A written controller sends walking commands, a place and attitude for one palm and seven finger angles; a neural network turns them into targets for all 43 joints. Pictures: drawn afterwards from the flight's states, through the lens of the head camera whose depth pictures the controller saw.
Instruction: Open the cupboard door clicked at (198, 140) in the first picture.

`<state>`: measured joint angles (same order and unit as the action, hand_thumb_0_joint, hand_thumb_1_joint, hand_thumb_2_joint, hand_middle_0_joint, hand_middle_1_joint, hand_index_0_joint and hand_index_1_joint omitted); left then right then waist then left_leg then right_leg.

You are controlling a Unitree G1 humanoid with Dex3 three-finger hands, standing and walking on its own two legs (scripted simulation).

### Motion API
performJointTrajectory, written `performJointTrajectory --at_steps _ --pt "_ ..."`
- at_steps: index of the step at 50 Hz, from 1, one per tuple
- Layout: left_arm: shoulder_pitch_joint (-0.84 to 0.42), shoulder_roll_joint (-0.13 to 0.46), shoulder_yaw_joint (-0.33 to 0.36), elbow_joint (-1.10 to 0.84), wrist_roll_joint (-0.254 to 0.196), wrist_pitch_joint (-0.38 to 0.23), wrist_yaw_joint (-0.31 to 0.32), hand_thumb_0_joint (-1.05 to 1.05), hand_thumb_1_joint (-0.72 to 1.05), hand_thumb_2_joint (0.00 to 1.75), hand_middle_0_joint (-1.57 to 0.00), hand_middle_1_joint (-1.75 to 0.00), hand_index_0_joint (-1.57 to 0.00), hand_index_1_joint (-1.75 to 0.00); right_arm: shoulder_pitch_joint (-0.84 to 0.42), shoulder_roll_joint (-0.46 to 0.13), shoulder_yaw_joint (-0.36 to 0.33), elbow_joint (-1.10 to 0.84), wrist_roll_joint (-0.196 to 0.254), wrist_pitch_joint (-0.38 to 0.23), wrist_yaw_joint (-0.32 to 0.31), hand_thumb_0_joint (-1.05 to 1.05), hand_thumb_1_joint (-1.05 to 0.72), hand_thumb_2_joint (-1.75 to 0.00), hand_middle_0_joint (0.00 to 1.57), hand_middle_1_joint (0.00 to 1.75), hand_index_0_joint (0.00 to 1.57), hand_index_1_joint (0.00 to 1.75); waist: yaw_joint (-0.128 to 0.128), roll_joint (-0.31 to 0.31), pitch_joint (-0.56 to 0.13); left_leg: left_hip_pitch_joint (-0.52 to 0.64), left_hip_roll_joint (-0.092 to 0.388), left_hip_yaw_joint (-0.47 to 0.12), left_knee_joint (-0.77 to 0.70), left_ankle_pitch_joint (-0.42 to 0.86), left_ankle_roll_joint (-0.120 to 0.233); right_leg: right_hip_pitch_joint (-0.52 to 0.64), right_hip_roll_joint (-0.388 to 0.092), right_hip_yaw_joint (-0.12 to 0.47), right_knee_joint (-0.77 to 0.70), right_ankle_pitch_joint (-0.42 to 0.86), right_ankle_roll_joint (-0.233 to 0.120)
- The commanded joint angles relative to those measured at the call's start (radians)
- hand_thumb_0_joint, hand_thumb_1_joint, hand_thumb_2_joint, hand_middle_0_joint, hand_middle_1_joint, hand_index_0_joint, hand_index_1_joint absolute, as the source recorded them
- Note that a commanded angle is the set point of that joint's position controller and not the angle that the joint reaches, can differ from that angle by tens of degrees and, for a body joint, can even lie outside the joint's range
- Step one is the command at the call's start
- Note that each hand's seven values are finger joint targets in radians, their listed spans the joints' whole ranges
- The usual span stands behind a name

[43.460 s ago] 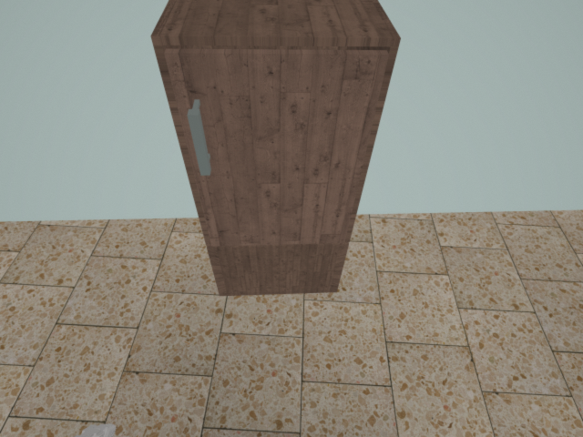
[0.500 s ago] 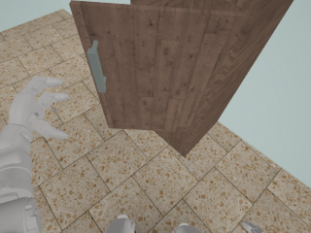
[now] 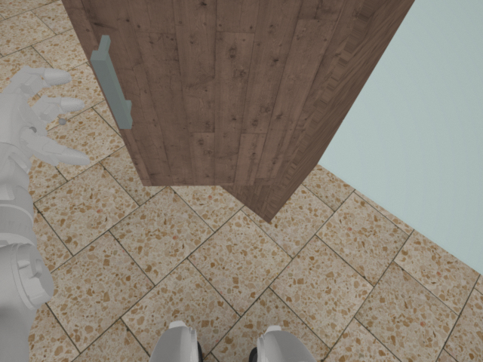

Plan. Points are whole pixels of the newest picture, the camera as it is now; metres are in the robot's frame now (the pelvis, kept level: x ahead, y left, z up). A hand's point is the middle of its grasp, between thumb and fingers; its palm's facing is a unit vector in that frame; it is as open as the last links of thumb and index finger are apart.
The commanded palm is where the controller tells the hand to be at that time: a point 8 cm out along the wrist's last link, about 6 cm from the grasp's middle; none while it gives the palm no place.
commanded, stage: move the hooked fingers beside the handle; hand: left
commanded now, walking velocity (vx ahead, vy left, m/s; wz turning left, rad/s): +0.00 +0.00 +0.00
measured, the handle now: (116, 86) +0.56 +0.19 +0.07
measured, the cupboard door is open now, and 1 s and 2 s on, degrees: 42 42 42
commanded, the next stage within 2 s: slide the fingers in behind the handle in 1.08 s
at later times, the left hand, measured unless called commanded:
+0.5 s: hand (74, 98) +0.53 +0.25 +0.07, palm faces -0.01 -1.00 -0.01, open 14.0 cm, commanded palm +0.51 +0.30 +0.08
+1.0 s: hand (73, 105) +0.51 +0.25 +0.07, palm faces -0.01 -1.00 +0.00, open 14.0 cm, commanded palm +0.50 +0.29 +0.08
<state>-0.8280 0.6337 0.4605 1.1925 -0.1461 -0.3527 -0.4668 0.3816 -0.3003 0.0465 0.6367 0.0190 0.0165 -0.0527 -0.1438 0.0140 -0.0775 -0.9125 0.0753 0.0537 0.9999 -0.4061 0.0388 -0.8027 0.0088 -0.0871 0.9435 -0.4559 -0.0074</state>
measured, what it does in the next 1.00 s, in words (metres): stands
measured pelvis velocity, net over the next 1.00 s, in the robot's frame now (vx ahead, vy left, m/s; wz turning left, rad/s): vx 0.01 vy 0.01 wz -0.01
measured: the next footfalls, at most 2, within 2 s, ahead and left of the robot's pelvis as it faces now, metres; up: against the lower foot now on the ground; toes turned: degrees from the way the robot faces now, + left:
none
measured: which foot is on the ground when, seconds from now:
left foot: down 0.00-1.00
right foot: down 0.00-1.00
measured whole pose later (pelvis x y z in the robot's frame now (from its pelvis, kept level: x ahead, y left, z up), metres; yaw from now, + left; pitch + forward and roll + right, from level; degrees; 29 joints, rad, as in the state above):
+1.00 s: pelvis +0.01 +0.01 -0.01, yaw -1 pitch +21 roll -5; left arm -0.93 0.64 0.45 1.22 -0.10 -0.35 -0.40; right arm 0.36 -0.29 0.05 0.60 0.00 0.08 -0.03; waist -0.17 0.02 -0.09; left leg -0.98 0.08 0.04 1.04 -0.44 0.05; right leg -0.86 0.02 -0.09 0.95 -0.47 0.01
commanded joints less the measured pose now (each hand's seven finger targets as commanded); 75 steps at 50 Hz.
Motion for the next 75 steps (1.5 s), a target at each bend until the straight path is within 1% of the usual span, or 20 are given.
performJointTrajectory --at_steps 1,3,6,9,11,13,19,21,23,25,29,37,43,44,47,50,56,66,68,75 --pt "-0.474 0.349 0.05 -0.198 -0.002 -0.062 0.01 0.0 -0.5 0.3 -0.3 -1.2 -0.3 -1.2 0.157 -0.189 -0.072 -0.056 -0.002 -0.011 -0.013 0.0 -0.9 -0.9 0.2 0.3 0.2 0.3 -0.02 0.136 -0.44 0.383 -0.034 -0.106 -0.084 0.28 0.004 0.017 0.042 0.064 -0.116 0.243 -0.007" --pt "-0.481 0.379 0.075 -0.212 0.0 -0.074 0.011 0.0 -0.5 0.3 -0.3 -1.2 -0.3 -1.2 0.175 -0.192 -0.073 -0.056 -0.007 -0.007 -0.012 0.0 -0.9 -0.9 0.2 0.3 0.2 0.3 -0.012 0.173 -0.502 0.434 -0.031 -0.112 -0.073 0.34 -0.001 0.01 0.048 0.059 -0.102 0.276 -0.012" --pt "-0.504 0.363 0.045 -0.128 0.007 -0.044 0.005 0.0 -0.5 0.3 -0.3 -1.2 -0.3 -1.2 0.182 -0.194 -0.067 -0.048 -0.003 0.003 -0.01 0.0 -0.9 -0.9 0.2 0.3 0.2 0.3 -0.045 0.125 -0.428 0.354 -0.029 -0.106 -0.062 0.292 0.006 -0.01 0.048 0.063 -0.111 0.251 -0.004" --pt "-0.546 0.406 0.058 -0.132 0.024 -0.032 0.006 0.0 -0.5 0.3 -0.3 -1.2 -0.3 -1.2 0.204 -0.198 -0.063 -0.049 -0.008 0.011 -0.012 0.0 -0.9 -0.9 0.2 0.3 0.2 0.3 -0.042 0.171 -0.474 0.373 -0.028 -0.111 -0.051 0.33 0.005 -0.021 0.05 0.061 -0.098 0.271 -0.007" --pt "-0.595 0.384 0.033 -0.14 0.032 -0.029 0.014 0.0 -0.5 0.3 -0.3 -1.2 -0.3 -1.2 0.215 -0.195 -0.064 -0.04 -0.011 0.014 -0.009 0.0 -0.9 -0.9 0.2 0.3 0.2 0.3 -0.061 0.194 -0.468 0.402 -0.022 -0.12 -0.044 0.345 0.003 -0.065 0.051 0.053 -0.096 0.263 -0.007" --pt "-0.608 0.42 0.067 -0.16 0.03 -0.038 0.02 0.0 -0.5 0.3 -0.3 -1.2 -0.3 -1.2 0.231 -0.202 -0.066 -0.039 -0.018 0.018 -0.008 0.0 -0.9 -0.9 0.2 0.3 0.2 0.3 -0.056 0.205 -0.53 0.447 -0.017 -0.131 -0.038 0.4 -0.001 -0.065 0.056 0.046 -0.085 0.29 -0.009" --pt "-0.509 0.395 0.061 -0.12 0.044 -0.006 0.025 0.0 -0.5 0.3 -0.3 -1.2 -0.3 -1.2 0.243 -0.196 -0.065 -0.058 -0.021 0.042 0.005 0.0 -0.9 -0.9 0.2 0.3 0.2 0.3 -0.041 0.183 -0.516 0.419 -0.021 -0.118 -0.038 0.435 0.0 -0.04 0.06 0.042 -0.084 0.335 -0.006" --pt "-0.509 0.448 0.1 -0.131 0.047 -0.007 0.031 0.0 -0.5 0.3 -0.3 -1.2 -0.3 -1.2 0.245 -0.2 -0.068 -0.064 -0.022 0.048 0.004 0.0 -0.9 -0.9 0.2 0.3 0.2 0.3 -0.037 0.157 -0.495 0.378 -0.021 -0.112 -0.04 0.407 0.003 -0.015 0.06 0.044 -0.086 0.33 -0.003" --pt "-0.511 0.489 0.141 -0.207 0.041 -0.033 0.035 0.0 -0.5 0.3 -0.3 -1.2 -0.3 -1.2 0.247 -0.2 -0.074 -0.073 -0.026 0.046 0.004 0.0 -0.9 -0.9 0.2 0.3 0.2 0.3 -0.021 0.186 -0.578 0.424 -0.021 -0.112 -0.034 0.476 0.001 0.024 0.063 0.048 -0.074 0.39 -0.007" --pt "-0.488 0.458 0.133 -0.264 0.034 -0.054 0.032 0.0 -0.5 0.3 -0.3 -1.2 -0.3 -1.2 0.244 -0.193 -0.078 -0.074 -0.027 0.047 0.012 0.0 -0.9 -0.9 0.2 0.3 0.2 0.3 -0.011 0.225 -0.615 0.489 -0.02 -0.116 -0.035 0.534 -0.005 0.025 0.066 0.044 -0.075 0.417 -0.009" --pt "-0.413 0.383 0.103 -0.219 0.009 -0.041 0.014 0.0 -0.5 0.3 -0.3 -1.2 -0.3 -1.2 0.233 -0.192 -0.083 -0.066 -0.019 0.057 0.018 0.0 -0.9 -0.9 0.2 0.3 0.2 0.3 -0.017 0.193 -0.538 0.496 -0.018 -0.117 -0.048 0.519 -0.006 -0.003 0.072 0.034 -0.096 0.392 -0.01" --pt "-0.486 0.262 0.008 -0.23 -0.012 -0.049 0.017 0.0 -0.5 0.3 -0.3 -1.2 -0.3 -1.2 0.209 -0.183 -0.077 -0.052 -0.017 0.065 0.015 0.0 -0.9 -0.9 0.2 0.3 0.2 0.3 -0.048 0.209 -0.443 0.528 -0.015 -0.136 -0.059 0.485 -0.01 -0.092 0.069 0.021 -0.105 0.32 -0.017" --pt "-0.523 0.256 0.002 -0.222 0.005 -0.066 0.055 0.0 -0.5 0.3 -0.3 -1.2 -0.3 -1.2 0.196 -0.184 -0.077 -0.043 -0.021 0.063 0.014 0.0 -0.9 -0.9 0.2 0.3 0.2 0.3 -0.042 0.229 -0.484 0.566 -0.011 -0.158 -0.06 0.48 -0.023 -0.121 0.063 0.018 -0.094 0.28 -0.018" --pt "-0.524 0.251 -0.005 -0.2 0.011 -0.062 0.062 0.0 -0.5 0.3 -0.3 -1.2 -0.3 -1.2 0.195 -0.183 -0.076 -0.042 -0.02 0.063 0.013 0.0 -0.9 -0.9 0.2 0.3 0.2 0.3 -0.051 0.197 -0.466 0.547 -0.011 -0.161 -0.061 0.456 -0.021 -0.124 0.062 0.016 -0.094 0.27 -0.017" --pt "-0.525 0.318 0.042 -0.193 0.023 -0.066 0.078 0.0 -0.5 0.3 -0.3 -1.2 -0.3 -1.2 0.191 -0.189 -0.071 -0.054 -0.022 0.057 0.009 0.0 -0.9 -0.9 0.2 0.3 0.2 0.3 -0.036 0.199 -0.478 0.506 -0.019 -0.151 -0.056 0.427 -0.015 -0.092 0.06 0.023 -0.085 0.271 -0.02" --pt "-0.517 0.314 0.033 -0.204 0.032 -0.074 0.08 0.0 -0.5 0.3 -0.3 -1.2 -0.3 -1.2 0.184 -0.184 -0.07 -0.062 -0.02 0.057 0.011 0.0 -0.9 -0.9 0.2 0.3 0.2 0.3 -0.032 0.21 -0.507 0.514 -0.018 -0.146 -0.056 0.43 -0.018 -0.078 0.06 0.027 -0.085 0.281 -0.016" --pt "-0.506 0.333 0.043 -0.158 0.025 -0.064 0.067 0.0 -0.5 0.3 -0.3 -1.2 -0.3 -1.2 0.188 -0.189 -0.066 -0.063 -0.016 0.056 0.006 0.0 -0.9 -0.9 0.2 0.3 0.2 0.3 -0.037 0.152 -0.474 0.438 -0.022 -0.136 -0.059 0.362 -0.008 -0.048 0.062 0.031 -0.092 0.267 -0.013" --pt "-0.573 0.275 -0.003 -0.155 0.016 -0.061 0.072 0.0 -0.5 0.3 -0.3 -1.2 -0.3 -1.2 0.211 -0.186 -0.067 -0.037 -0.017 0.044 0.005 0.0 -0.9 -0.9 0.2 0.3 0.2 0.3 -0.064 0.164 -0.469 0.424 -0.022 -0.139 -0.052 0.311 -0.002 -0.089 0.061 0.037 -0.097 0.226 -0.011" --pt "-0.555 0.316 0.036 -0.197 0.019 -0.07 0.08 0.0 -0.5 0.3 -0.3 -1.2 -0.3 -1.2 0.219 -0.185 -0.069 -0.041 -0.021 0.043 0.008 0.0 -0.9 -0.9 0.2 0.3 0.2 0.3 -0.038 0.197 -0.539 0.452 -0.024 -0.133 -0.045 0.373 -0.004 -0.053 0.06 0.04 -0.086 0.277 -0.013" --pt "-0.526 0.258 -0.011 -0.176 0.027 -0.055 0.094 0.0 -0.5 0.3 -0.3 -1.2 -0.3 -1.2 0.209 -0.177 -0.07 -0.038 -0.014 0.05 0.013 0.0 -0.9 -0.9 0.2 0.3 0.2 0.3 -0.052 0.154 -0.46 0.397 -0.028 -0.117 -0.052 0.321 0.002 -0.036 0.065 0.043 -0.105 0.271 -0.009"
